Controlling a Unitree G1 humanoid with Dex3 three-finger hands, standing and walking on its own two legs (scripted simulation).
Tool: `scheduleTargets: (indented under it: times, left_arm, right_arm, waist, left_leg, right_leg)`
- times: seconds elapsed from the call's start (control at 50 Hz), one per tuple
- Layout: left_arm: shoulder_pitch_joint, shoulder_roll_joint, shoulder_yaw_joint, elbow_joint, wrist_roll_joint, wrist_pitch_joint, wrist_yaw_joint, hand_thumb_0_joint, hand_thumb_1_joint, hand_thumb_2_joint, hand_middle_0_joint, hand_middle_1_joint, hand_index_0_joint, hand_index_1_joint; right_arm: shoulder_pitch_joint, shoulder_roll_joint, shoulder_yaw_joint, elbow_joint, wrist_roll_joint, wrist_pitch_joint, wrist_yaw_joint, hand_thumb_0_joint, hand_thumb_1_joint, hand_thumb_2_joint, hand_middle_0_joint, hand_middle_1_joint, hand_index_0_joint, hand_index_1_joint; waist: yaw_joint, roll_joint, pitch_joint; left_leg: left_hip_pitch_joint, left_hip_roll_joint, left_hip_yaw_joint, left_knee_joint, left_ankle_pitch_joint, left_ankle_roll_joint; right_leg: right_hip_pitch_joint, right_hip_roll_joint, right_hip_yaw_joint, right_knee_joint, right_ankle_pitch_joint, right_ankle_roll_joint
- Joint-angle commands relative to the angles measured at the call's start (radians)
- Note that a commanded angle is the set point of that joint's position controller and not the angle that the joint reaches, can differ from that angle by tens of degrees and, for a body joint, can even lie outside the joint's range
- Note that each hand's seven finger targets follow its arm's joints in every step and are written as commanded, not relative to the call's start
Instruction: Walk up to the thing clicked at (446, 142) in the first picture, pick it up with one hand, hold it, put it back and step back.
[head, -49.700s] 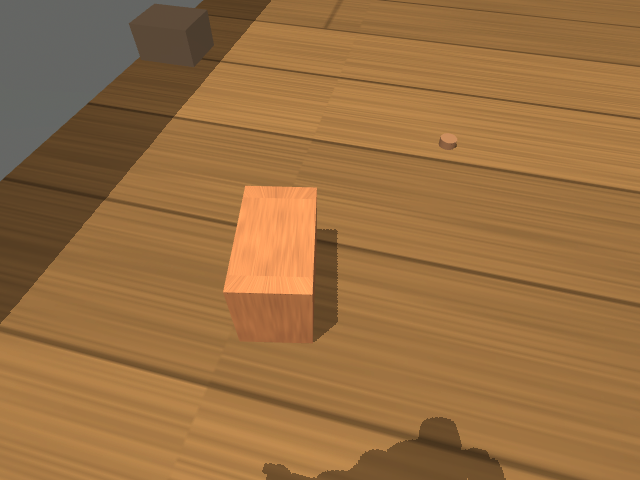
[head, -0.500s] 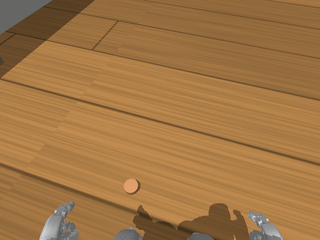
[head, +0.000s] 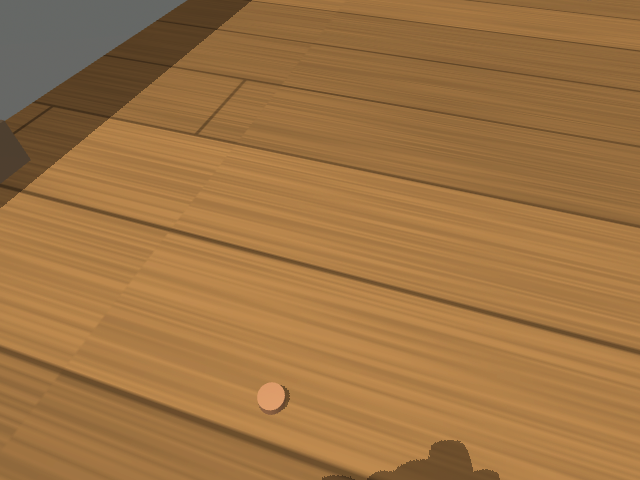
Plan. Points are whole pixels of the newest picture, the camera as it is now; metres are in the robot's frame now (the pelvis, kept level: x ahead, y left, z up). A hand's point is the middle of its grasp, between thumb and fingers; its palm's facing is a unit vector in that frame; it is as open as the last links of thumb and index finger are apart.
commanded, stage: stand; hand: left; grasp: from above
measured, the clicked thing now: (271, 398) +0.47 +0.16 -0.75
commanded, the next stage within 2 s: step back in 1.82 s
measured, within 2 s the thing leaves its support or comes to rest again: neither
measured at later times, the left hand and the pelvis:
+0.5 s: hand out of the picture +0.03 +0.22 -0.16, palm faces +0.01 -0.94 -0.33, open 7.4 cm; pelvis -0.01 -0.02 +0.01, yaw +0 degrees
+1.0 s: hand out of the picture +0.09 +0.22 -0.15, palm faces +0.00 -0.94 -0.33, open 7.4 cm; pelvis +0.01 -0.02 +0.01, yaw +0 degrees
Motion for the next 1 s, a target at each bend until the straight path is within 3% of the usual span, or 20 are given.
scheduleTargets:
  times: [0.0, 0.14, 0.18, 0.24, 0.28, 0.34, 0.4, 0.46, 0.54, 0.58, 0.66, 0.7, 0.82, 0.86, 0.88, 0.98]
  left_arm:
    - [-0.027, 0.175, 0.031, -0.029, 0.002, -0.028, 0.010, 0.000, 0.900, 0.900, -0.200, -0.300, -0.200, -0.301]
    - [-0.038, 0.196, 0.029, 0.003, 0.002, -0.035, 0.004, 0.000, 0.900, 0.900, -0.200, -0.300, -0.200, -0.301]
    - [-0.045, 0.199, 0.029, 0.006, 0.001, -0.039, 0.004, 0.000, 0.900, 0.900, -0.200, -0.300, -0.200, -0.301]
    - [-0.046, 0.209, 0.029, 0.014, 0.001, -0.039, 0.001, 0.000, 0.900, 0.900, -0.200, -0.300, -0.200, -0.301]
    - [-0.059, 0.212, 0.030, 0.014, -0.003, -0.042, 0.001, 0.000, 0.900, 0.900, -0.200, -0.300, -0.200, -0.301]
    - [-0.055, 0.217, 0.027, 0.023, 0.000, -0.041, -0.002, 0.000, 0.900, 0.900, -0.200, -0.300, -0.200, -0.301]
    - [-0.063, 0.219, 0.027, 0.027, -0.006, -0.039, -0.003, 0.000, 0.900, 0.900, -0.200, -0.300, -0.200, -0.301]
    - [-0.066, 0.216, 0.027, 0.030, -0.011, -0.042, -0.004, 0.000, 0.900, 0.900, -0.200, -0.300, -0.200, -0.301]
    - [-0.076, 0.223, 0.025, 0.034, -0.011, -0.045, -0.004, 0.000, 0.900, 0.900, -0.200, -0.300, -0.200, -0.301]
    - [-0.083, 0.223, 0.026, 0.035, -0.013, -0.046, -0.003, 0.000, 0.900, 0.900, -0.200, -0.300, -0.200, -0.301]
    - [-0.081, 0.220, 0.024, 0.044, -0.015, -0.044, -0.005, 0.000, 0.900, 0.900, -0.200, -0.300, -0.200, -0.301]
    - [-0.091, 0.225, 0.027, 0.038, -0.017, -0.044, -0.006, 0.000, 0.900, 0.900, -0.200, -0.300, -0.200, -0.301]
    - [-0.109, 0.224, 0.025, 0.042, -0.017, -0.044, -0.008, 0.000, 0.900, 0.900, -0.200, -0.300, -0.200, -0.301]
    - [-0.112, 0.230, 0.026, 0.041, -0.017, -0.045, -0.006, 0.000, 0.900, 0.900, -0.200, -0.300, -0.200, -0.301]
    - [-0.111, 0.229, 0.026, 0.045, -0.017, -0.044, -0.007, 0.000, 0.900, 0.900, -0.200, -0.300, -0.200, -0.301]
    - [-0.124, 0.237, 0.027, 0.039, -0.017, -0.045, -0.008, 0.000, 0.900, 0.900, -0.200, -0.300, -0.200, -0.301]
  right_arm:
    - [-0.040, -0.207, -0.050, -0.043, 0.005, -0.017, -0.008, 0.000, -0.900, -0.900, 0.200, 0.300, 0.200, 0.300]
    - [-0.044, -0.206, -0.048, -0.015, 0.007, -0.012, 0.004, 0.000, -0.900, -0.900, 0.200, 0.300, 0.200, 0.300]
    - [-0.054, -0.206, -0.047, -0.013, 0.007, -0.012, 0.006, 0.000, -0.900, -0.900, 0.200, 0.300, 0.200, 0.300]
    - [-0.049, -0.209, -0.043, -0.003, 0.007, -0.008, 0.008, 0.000, -0.900, -0.900, 0.200, 0.300, 0.200, 0.300]
    - [-0.047, -0.216, -0.043, 0.000, 0.009, -0.011, 0.008, 0.000, -0.900, -0.900, 0.200, 0.300, 0.200, 0.300]
    - [-0.048, -0.217, -0.039, 0.004, 0.011, -0.012, 0.010, 0.000, -0.900, -0.900, 0.200, 0.300, 0.200, 0.300]
    - [-0.041, -0.226, -0.037, 0.011, 0.010, -0.012, 0.008, 0.000, -0.900, -0.900, 0.200, 0.300, 0.200, 0.300]
    - [-0.044, -0.228, -0.032, 0.016, 0.009, -0.017, 0.007, 0.000, -0.900, -0.900, 0.200, 0.300, 0.200, 0.300]
    - [-0.033, -0.232, -0.028, 0.024, 0.012, -0.015, 0.008, 0.000, -0.900, -0.900, 0.200, 0.300, 0.200, 0.300]
    - [-0.035, -0.234, -0.027, 0.027, 0.013, -0.017, 0.006, 0.000, -0.900, -0.900, 0.200, 0.300, 0.200, 0.300]
    - [-0.044, -0.241, -0.022, 0.032, 0.013, -0.017, 0.006, 0.000, -0.900, -0.900, 0.200, 0.300, 0.200, 0.300]
    - [-0.047, -0.244, -0.021, 0.031, 0.014, -0.021, 0.004, 0.000, -0.900, -0.900, 0.200, 0.300, 0.200, 0.300]
    - [-0.053, -0.244, -0.018, 0.036, 0.014, -0.021, 0.004, 0.000, -0.900, -0.900, 0.200, 0.300, 0.200, 0.300]
    - [-0.059, -0.246, -0.018, 0.037, 0.015, -0.021, 0.004, 0.000, -0.900, -0.900, 0.200, 0.300, 0.200, 0.300]
    - [-0.067, -0.244, -0.017, 0.039, 0.016, -0.019, 0.005, 0.000, -0.900, -0.900, 0.200, 0.300, 0.200, 0.300]
    - [-0.076, -0.254, -0.020, 0.037, 0.016, -0.023, 0.004, 0.000, -0.900, -0.900, 0.200, 0.300, 0.200, 0.300]
  waist:
    - [-0.010, 0.019, -0.004]
    - [-0.013, 0.008, 0.008]
    - [-0.010, 0.003, -0.008]
    - [-0.008, 0.004, 0.012]
    - [-0.013, 0.011, -0.023]
    - [-0.014, -0.004, -0.003]
    - [-0.017, 0.018, -0.022]
    - [-0.013, 0.021, -0.046]
    - [-0.019, -0.024, -0.025]
    - [-0.021, -0.010, -0.058]
    - [-0.016, 0.006, -0.040]
    - [-0.014, 0.010, -0.080]
    - [-0.020, -0.010, -0.063]
    - [-0.019, 0.007, -0.083]
    - [-0.017, -0.008, -0.064]
    - [-0.021, 0.015, -0.097]
  left_leg:
    - [0.000, 0.095, -0.119, -0.188, -0.023, 0.020]
    - [0.004, 0.091, -0.112, -0.206, -0.052, 0.014]
    - [0.006, 0.092, -0.108, -0.199, -0.023, 0.016]
    - [-0.021, 0.088, -0.110, -0.214, -0.076, 0.013]
    - [0.006, 0.093, -0.104, -0.204, -0.019, 0.016]
    - [0.012, 0.091, -0.104, -0.203, -0.031, 0.012]
    - [0.020, 0.099, -0.103, -0.207, -0.030, 0.013]
    - [0.030, 0.104, -0.097, -0.204, 0.049, 0.014]
    - [0.035, 0.102, -0.090, -0.194, 0.084, 0.014]
    - [0.066, 0.111, -0.087, -0.189, 0.140, 0.015]
    - [0.052, 0.113, -0.089, -0.206, 0.134, 0.012]
    - [0.076, 0.117, -0.082, -0.195, 0.206, 0.012]
    - [0.077, 0.120, -0.077, -0.205, 0.200, 0.007]
    - [0.087, 0.121, -0.075, -0.198, 0.231, 0.009]
    - [0.073, 0.118, -0.077, -0.208, 0.201, 0.005]
    - [0.107, 0.126, -0.070, -0.201, 0.254, 0.003]
  right_leg:
    - [-0.030, -0.034, 0.037, -0.126, 0.014, -0.056]
    - [-0.033, -0.044, 0.054, -0.176, -0.053, -0.056]
    - [-0.014, -0.051, 0.058, -0.184, -0.024, -0.056]
    - [-0.022, -0.045, 0.060, -0.194, -0.079, -0.054]
    - [0.002, -0.055, 0.067, -0.192, -0.027, -0.058]
    - [-0.033, -0.053, 0.068, -0.207, -0.074, -0.058]
    - [-0.021, -0.054, 0.070, -0.197, -0.043, -0.063]
    - [0.016, -0.060, 0.069, -0.184, 0.046, -0.066]
    - [0.000, -0.060, 0.074, -0.207, 0.023, -0.060]
    - [0.020, -0.064, 0.072, -0.195, 0.105, -0.062]
    - [0.024, -0.060, 0.066, -0.195, 0.096, -0.061]
    - [0.052, -0.064, 0.064, -0.184, 0.174, -0.060]
    - [0.043, -0.063, 0.061, -0.191, 0.154, -0.058]
    - [0.057, -0.067, 0.061, -0.191, 0.198, -0.058]
    - [0.044, -0.062, 0.057, -0.199, 0.163, -0.056]
    - [0.053, -0.065, 0.058, -0.188, 0.212, -0.060]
